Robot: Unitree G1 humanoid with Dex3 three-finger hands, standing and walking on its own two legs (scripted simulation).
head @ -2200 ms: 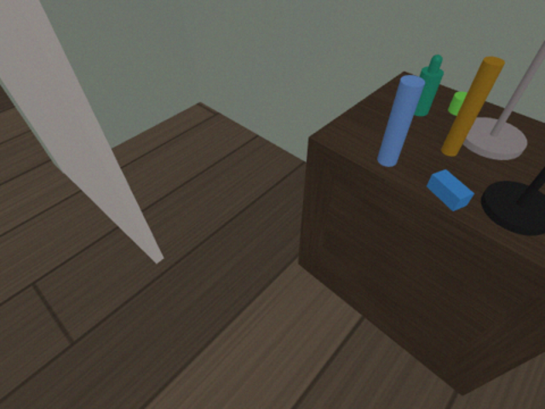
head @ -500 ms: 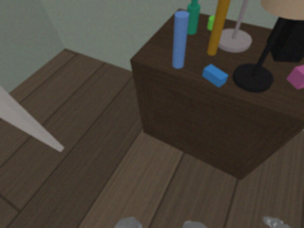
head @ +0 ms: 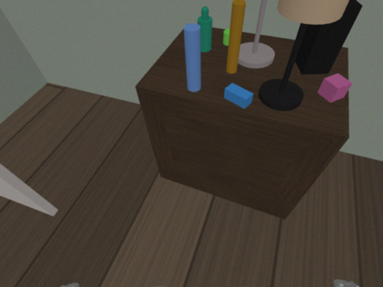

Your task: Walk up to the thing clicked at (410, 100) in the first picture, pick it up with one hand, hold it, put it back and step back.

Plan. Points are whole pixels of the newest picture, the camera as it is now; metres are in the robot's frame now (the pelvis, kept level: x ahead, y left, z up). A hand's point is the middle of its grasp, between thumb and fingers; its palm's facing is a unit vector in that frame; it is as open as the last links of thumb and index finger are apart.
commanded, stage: walk up
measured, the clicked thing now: (193, 60) +0.77 -0.01 +0.03
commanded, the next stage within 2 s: stand in 1.08 s
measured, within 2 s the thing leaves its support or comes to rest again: neither
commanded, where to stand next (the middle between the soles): +0.04 +0.01 m, yaw -1 degrees
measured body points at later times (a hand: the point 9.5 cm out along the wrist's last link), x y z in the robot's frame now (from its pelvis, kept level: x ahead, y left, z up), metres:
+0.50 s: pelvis -0.01 +0.01 +0.02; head +0.00 +0.01 +0.47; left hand +0.09 +0.31 -0.11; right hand +0.06 -0.29 -0.11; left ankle +0.00 +0.15 -0.72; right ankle +0.01 -0.12 -0.72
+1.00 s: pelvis +0.00 +0.02 +0.02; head +0.01 +0.02 +0.47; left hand +0.10 +0.32 -0.11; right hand +0.07 -0.29 -0.11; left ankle +0.00 +0.15 -0.72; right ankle +0.01 -0.12 -0.72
